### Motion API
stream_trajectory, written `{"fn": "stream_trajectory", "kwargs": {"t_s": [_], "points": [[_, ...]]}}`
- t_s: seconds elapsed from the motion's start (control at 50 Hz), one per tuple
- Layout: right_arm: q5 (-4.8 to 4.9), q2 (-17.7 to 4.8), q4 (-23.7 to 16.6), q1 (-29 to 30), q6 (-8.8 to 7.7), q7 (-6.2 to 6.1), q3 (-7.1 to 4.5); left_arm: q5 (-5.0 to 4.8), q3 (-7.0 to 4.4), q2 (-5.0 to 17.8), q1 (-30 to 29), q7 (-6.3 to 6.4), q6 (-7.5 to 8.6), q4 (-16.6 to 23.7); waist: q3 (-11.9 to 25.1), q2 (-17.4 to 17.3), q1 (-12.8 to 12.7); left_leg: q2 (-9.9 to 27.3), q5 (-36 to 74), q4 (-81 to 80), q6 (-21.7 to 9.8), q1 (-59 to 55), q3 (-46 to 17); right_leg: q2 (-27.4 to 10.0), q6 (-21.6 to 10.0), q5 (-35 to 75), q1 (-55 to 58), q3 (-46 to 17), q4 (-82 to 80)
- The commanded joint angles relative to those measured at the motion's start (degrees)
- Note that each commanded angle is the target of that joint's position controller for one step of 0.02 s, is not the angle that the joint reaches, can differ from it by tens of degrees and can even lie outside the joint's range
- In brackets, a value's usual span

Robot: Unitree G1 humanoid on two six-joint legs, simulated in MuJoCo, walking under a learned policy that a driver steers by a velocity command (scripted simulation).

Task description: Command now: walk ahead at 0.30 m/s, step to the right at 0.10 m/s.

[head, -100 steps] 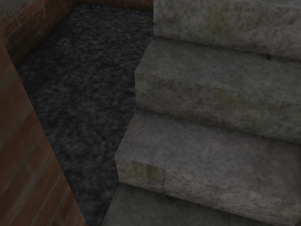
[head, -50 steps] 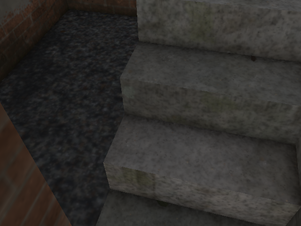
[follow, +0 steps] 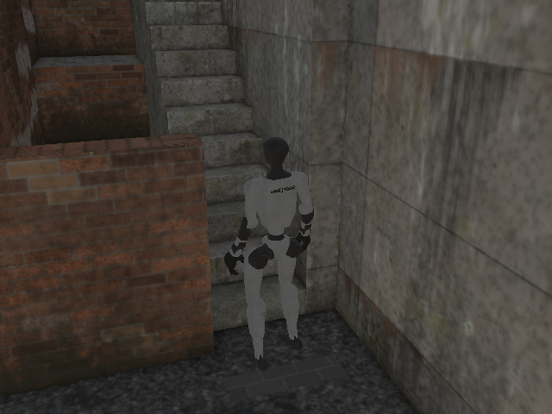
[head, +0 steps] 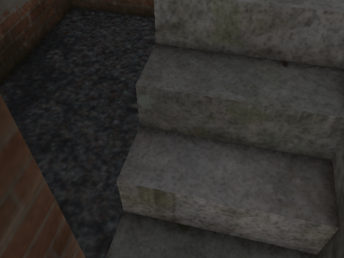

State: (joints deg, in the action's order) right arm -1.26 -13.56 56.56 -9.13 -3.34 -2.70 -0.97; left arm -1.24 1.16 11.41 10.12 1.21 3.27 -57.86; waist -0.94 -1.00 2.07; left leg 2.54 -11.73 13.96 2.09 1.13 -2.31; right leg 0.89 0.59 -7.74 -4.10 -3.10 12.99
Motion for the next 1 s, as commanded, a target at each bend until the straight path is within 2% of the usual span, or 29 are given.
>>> {"fn": "stream_trajectory", "kwargs": {"t_s": [0.02,0.1,0.32,0.38,0.42,0.44,0.46,0.54,0.56,0.58,0.66,0.68,0.78,0.8,0.82,0.86,0.92,0.94,0.96,1.0], "points": [[0.04,-6.3,-2.6,1.3,-0.66,-0.18,-1.19,-0.03,-1.0,5.4,-0.6,0.15,0.64,2.2,1.1,0.6,0.0,4.4,10.5,-1.5,-3.2,1.5,-2.1,-5.3,-1.9,10.6,0.7,-2.6,-0.8],[0.09,-6.3,-2.6,1.7,-0.49,-0.16,-1.13,-0.05,-0.76,5.4,-1.2,0.21,0.79,2.9,2.2,0.6,0.1,4.8,14.1,-1.0,-2.9,0.2,-1.9,-5.8,-2.1,13.2,1.0,-2.6,-0.8],[0.0,-6.2,-2.2,2.4,-0.49,-0.03,-1.02,0.08,-0.62,5.3,-1.5,0.15,0.67,3.0,0.8,0.6,0.0,4.8,11.9,-1.9,-2.9,1.5,-1.9,-5.8,-1.9,11.8,0.7,-2.7,-1.3],[0.09,-6.4,-2.2,2.5,-0.52,-0.03,-1.06,0.0,-0.65,5.6,-1.6,0.17,0.78,3.1,2.0,0.7,0.1,4.9,13.3,-1.5,-2.9,0.5,-1.8,-5.9,-2.0,12.9,1.0,-2.7,-1.2],[0.14,-6.6,-2.0,2.1,-0.65,-0.06,-1.12,-0.1,-0.82,5.7,-0.9,0.16,0.67,2.3,1.6,0.8,0.1,4.6,10.5,-2.0,-3.1,1.2,-1.9,-5.6,-1.7,11.2,1.3,-2.7,-1.2],[0.11,-6.6,-2.0,2.2,-0.65,-0.05,-1.1,-0.06,-0.81,5.6,-0.9,0.14,0.64,2.3,1.3,0.7,0.0,4.6,10.2,-2.1,-3.1,1.4,-1.9,-5.6,-1.7,11.0,1.1,-2.7,-1.2],[0.18,-6.4,-1.6,2.3,-0.36,-0.15,-0.98,0.57,-0.65,5.6,-2.6,0.05,0.54,3.1,1.5,0.4,0.1,5.0,12.6,-2.3,-2.9,1.0,-1.9,-5.7,-1.7,13.4,1.0,-2.5,-1.8],[0.26,-6.8,-1.3,2.2,-0.26,-0.28,-1.06,0.24,-0.58,5.8,-2.2,0.09,0.54,2.8,2.7,0.4,0.1,5.2,14.1,-2.1,-2.8,-0.1,-1.8,-5.9,-1.7,15.0,2.0,-2.4,-1.9],[0.13,-6.7,-1.8,2.6,-0.42,-0.14,-1.09,-0.27,-0.5,5.5,-1.5,0.17,0.7,2.6,2.3,0.5,0.0,5.0,13.3,-1.8,-2.8,0.3,-1.7,-6.1,-1.8,13.4,1.8,-2.7,-1.6],[0.2,-6.8,-1.5,2.2,-0.57,-0.07,-1.11,-0.36,-0.66,5.8,-0.7,0.18,0.64,1.8,2.2,0.9,0.0,4.7,10.6,-2.2,-3.0,0.8,-1.8,-5.7,-1.7,11.4,1.9,-2.7,-1.6],[0.05,-6.6,-1.5,2.3,-0.69,-0.04,-1.03,-0.05,-0.74,5.8,-1.1,0.1,0.58,1.8,0.7,0.7,0.0,4.6,9.1,-2.5,-3.0,2.0,-1.7,-5.6,-1.7,10.2,1.0,-2.7,-1.7],[0.2,-6.7,-0.9,2.0,-0.55,-0.17,-1.01,0.48,-0.83,6.2,-2.0,0.04,0.43,1.9,1.2,0.6,0.0,4.8,9.8,-2.9,-3.0,1.6,-1.9,-5.4,-1.6,11.8,1.3,-2.5,-2.1],[0.27,-7.0,-0.9,2.3,-0.33,-0.27,-1.05,0.23,-0.55,5.9,-2.5,0.07,0.6,2.2,2.7,0.6,0.1,5.3,14.0,-2.3,-2.8,-0.1,-1.7,-6.0,-1.7,15.2,2.0,-2.4,-2.2],[0.27,-7.0,-0.9,2.3,-0.3,-0.26,-1.04,0.2,-0.52,6.0,-2.4,0.07,0.59,2.2,2.7,0.6,0.1,5.3,13.8,-2.4,-2.8,-0.2,-1.6,-6.0,-1.7,15.0,2.1,-2.4,-2.3],[0.12,-6.8,-1.3,2.6,-0.48,-0.16,-1.04,-0.32,-0.42,5.6,-1.5,0.14,0.74,2.0,2.3,0.5,0.0,5.0,13.0,-2.0,-2.8,0.2,-1.5,-6.2,-1.9,13.4,1.9,-2.7,-1.9],[0.19,-6.8,-1.1,2.1,-0.65,-0.07,-1.03,-0.33,-0.59,6.0,-0.8,0.14,0.66,1.4,1.9,0.9,0.0,4.8,9.9,-2.5,-2.9,1.1,-1.6,-5.8,-1.8,10.9,1.8,-2.7,-2.0],[0.08,-6.8,-1.1,2.2,-0.7,-0.03,-1.0,-0.07,-0.63,5.9,-1.1,0.08,0.61,1.4,0.8,0.9,0.0,4.7,9.0,-2.7,-3.0,1.9,-1.6,-5.7,-1.7,10.3,1.2,-2.8,-2.0],[0.08,-6.8,-1.2,2.2,-0.73,-0.03,-1.0,-0.06,-0.65,5.9,-1.1,0.08,0.63,1.4,0.9,0.9,0.0,4.7,9.3,-2.6,-3.0,1.8,-1.5,-5.7,-1.8,10.6,1.2,-2.8,-1.9],[0.23,-6.9,-0.7,2.0,-0.58,-0.16,-0.98,0.45,-0.73,6.3,-2.0,0.02,0.48,1.5,1.3,0.7,0.0,4.9,10.0,-3.0,-3.0,1.4,-1.7,-5.5,-1.6,12.2,1.4,-2.5,-2.2],[0.22,-6.9,-0.9,2.4,-0.41,-0.27,-0.97,0.37,-0.51,6.0,-2.6,0.03,0.61,2.2,2.2,0.5,0.1,5.3,13.6,-2.4,-2.7,0.2,-1.5,-6.0,-1.8,15.2,1.7,-2.5,-2.2]]}}
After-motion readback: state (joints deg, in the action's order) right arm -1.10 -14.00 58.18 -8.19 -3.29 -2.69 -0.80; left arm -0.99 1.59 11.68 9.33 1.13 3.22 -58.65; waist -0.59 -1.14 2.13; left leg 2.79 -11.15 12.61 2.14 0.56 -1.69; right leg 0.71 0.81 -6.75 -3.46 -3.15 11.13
